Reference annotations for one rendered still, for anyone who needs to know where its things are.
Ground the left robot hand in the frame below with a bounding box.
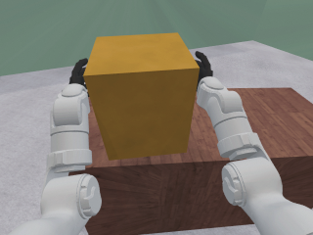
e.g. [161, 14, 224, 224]
[69, 58, 90, 97]

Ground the robot right upper arm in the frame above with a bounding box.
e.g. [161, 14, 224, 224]
[221, 157, 313, 235]

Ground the carton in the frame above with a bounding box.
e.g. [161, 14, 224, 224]
[83, 32, 200, 161]

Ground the pedestal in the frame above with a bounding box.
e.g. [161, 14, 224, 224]
[68, 87, 313, 235]

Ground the robot left upper arm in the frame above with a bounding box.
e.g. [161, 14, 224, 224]
[8, 173, 102, 235]

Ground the right robot hand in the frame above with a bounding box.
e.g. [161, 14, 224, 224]
[195, 51, 213, 92]

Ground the robot right forearm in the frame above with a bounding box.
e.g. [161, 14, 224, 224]
[197, 76, 283, 193]

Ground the robot left forearm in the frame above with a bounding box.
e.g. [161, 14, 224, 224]
[40, 83, 92, 214]

